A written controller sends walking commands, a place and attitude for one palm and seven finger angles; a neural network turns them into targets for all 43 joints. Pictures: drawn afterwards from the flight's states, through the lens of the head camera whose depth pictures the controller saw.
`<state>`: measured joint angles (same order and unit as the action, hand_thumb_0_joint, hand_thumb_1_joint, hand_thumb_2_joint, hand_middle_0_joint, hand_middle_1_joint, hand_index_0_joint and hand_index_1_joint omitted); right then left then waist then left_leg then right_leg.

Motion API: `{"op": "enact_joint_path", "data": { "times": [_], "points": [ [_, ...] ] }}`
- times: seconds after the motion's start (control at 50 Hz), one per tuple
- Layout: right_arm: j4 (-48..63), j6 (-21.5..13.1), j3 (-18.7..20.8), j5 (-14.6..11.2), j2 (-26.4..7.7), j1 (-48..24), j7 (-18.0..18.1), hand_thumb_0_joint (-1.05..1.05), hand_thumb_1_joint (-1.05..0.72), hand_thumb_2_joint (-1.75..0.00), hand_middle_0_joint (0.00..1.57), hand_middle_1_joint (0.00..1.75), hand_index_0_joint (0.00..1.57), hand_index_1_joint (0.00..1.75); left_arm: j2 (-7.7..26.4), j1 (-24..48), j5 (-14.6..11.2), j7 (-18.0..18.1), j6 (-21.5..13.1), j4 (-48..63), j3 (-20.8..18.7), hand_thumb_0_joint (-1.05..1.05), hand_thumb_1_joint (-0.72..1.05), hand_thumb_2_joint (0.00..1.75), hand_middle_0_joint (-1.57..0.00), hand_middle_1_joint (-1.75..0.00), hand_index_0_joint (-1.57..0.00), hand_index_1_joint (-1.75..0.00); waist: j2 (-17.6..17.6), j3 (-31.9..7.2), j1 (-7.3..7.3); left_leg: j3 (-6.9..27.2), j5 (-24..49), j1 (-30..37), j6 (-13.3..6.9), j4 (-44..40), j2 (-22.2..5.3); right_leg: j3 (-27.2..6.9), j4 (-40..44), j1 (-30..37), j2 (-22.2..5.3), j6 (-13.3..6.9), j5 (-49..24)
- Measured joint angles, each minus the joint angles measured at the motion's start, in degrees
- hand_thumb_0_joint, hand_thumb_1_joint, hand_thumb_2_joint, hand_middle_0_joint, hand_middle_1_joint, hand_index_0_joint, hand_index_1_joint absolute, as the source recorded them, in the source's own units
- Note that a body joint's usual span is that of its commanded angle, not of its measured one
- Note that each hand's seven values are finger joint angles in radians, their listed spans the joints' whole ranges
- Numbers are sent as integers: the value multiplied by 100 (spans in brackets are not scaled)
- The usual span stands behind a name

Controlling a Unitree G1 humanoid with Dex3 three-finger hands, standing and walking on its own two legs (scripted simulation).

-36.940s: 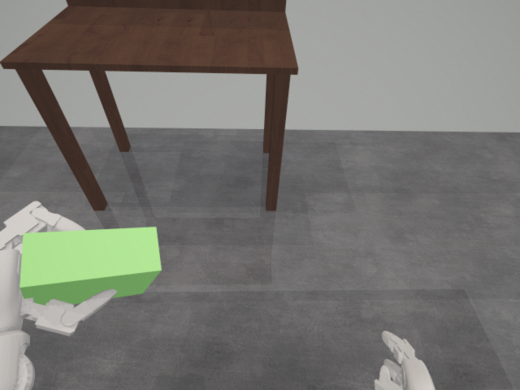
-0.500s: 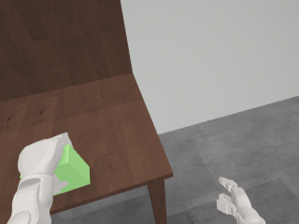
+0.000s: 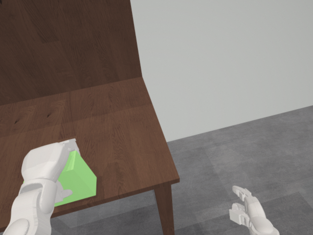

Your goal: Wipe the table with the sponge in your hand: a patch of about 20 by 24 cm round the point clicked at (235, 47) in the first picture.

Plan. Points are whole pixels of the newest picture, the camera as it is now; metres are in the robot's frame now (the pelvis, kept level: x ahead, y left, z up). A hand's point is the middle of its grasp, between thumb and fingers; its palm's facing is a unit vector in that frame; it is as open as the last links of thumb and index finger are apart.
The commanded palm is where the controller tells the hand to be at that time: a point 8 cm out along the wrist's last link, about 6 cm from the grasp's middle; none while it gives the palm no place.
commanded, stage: lift the sponge slowly off the table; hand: left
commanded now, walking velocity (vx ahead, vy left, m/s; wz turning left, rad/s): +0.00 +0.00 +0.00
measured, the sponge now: (69, 184) +0.20 +0.27 +0.05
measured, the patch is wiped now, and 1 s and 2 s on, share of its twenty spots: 1.00 1.00 1.00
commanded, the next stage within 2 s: bring the sponge back beside the body in 1.44 s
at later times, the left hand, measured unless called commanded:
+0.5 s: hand (57, 160) +0.22 +0.27 +0.13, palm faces +0.08 -0.09 -0.99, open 9.8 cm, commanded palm +0.18 +0.27 +0.21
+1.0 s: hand (53, 148) +0.22 +0.26 +0.17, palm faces +0.16 -0.09 -0.98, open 9.8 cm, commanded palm +0.18 +0.26 +0.24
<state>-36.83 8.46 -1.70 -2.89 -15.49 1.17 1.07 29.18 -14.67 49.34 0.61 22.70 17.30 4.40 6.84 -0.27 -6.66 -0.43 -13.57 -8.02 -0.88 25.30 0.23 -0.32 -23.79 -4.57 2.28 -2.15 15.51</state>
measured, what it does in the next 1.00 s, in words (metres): stands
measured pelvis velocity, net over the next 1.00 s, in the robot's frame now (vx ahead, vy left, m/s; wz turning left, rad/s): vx -0.01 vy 0.00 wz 0.00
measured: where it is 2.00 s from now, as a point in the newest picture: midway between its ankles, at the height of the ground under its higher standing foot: outside the picture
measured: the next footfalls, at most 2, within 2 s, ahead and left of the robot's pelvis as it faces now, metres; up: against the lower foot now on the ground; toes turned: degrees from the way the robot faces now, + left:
none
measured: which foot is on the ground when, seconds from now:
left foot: down 0.00-1.00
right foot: down 0.00-1.00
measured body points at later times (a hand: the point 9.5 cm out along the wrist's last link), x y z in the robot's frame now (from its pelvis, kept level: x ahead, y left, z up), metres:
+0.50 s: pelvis -0.01 -0.01 +0.00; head -0.03 -0.06 +0.45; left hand +0.21 +0.27 +0.19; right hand +0.24 -0.21 -0.08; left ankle +0.00 +0.11 -0.74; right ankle -0.02 -0.10 -0.74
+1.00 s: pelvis -0.01 +0.00 +0.00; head -0.03 -0.06 +0.45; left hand +0.21 +0.26 +0.22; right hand +0.25 -0.19 -0.07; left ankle +0.00 +0.11 -0.74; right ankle -0.02 -0.10 -0.74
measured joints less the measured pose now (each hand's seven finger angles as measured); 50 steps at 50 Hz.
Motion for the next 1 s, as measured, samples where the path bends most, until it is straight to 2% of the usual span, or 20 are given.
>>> {"op": "enact_joint_path", "data": {
  "times": [0.18, 0.4, 0.56, 0.74, 1.0],
  "points": [
    [12, -1, -27, -15, -26, -86, 28, 1, -91, -90, 20, 30, 20, 29, 137, 223, -118, -171, 58, -28, -211, 0, -50, 108, -76, -139, -78, -134, 26, -2, 37, 9, 71, 26, 38, -71, -33, 4, 48, 13, 34, -35, -62],
    [38, -37, 5, -35, -134, -44, 113, 1, -91, -90, 20, 30, 20, 29, 274, 385, -197, -346, 61, 15, -260, 0, -50, 108, -76, -139, -78, -134, 42, 21, 18, 34, 107, 5, 49, -70, -34, 26, 28, -10, 37, -45, -78],
    [4, -64, -25, -32, -86, -58, 111, 1, -91, -90, 20, 30, 20, 29, 293, 660, -197, -374, 71, 29, -201, 0, -50, 108, -76, -139, -78, -134, 54, 20, 12, 27, 151, 8, 46, -123, -21, 18, 47, -24, 25, -41, -106],
    [60, -15, -89, -56, -66, -125, 40, 2, -91, -90, 20, 30, 20, 29, 325, 752, -274, -493, 360, 276, -225, 0, -50, 108, -76, -139, -78, -134, 108, -37, -3, -5, 167, -21, 30, -150, 4, -15, 7, -89, -1, -21, -95],
    [112, 11, -128, -68, -71, -226, 47, 2, -91, -90, 20, 30, 20, 29, 439, 915, -353, -635, 506, 548, -227, 0, -50, 108, -76, -139, -78, -134, 110, -38, -89, 1, 175, -34, 26, -140, 14, -13, -13, -106, -9, -18, -96]
  ]
}}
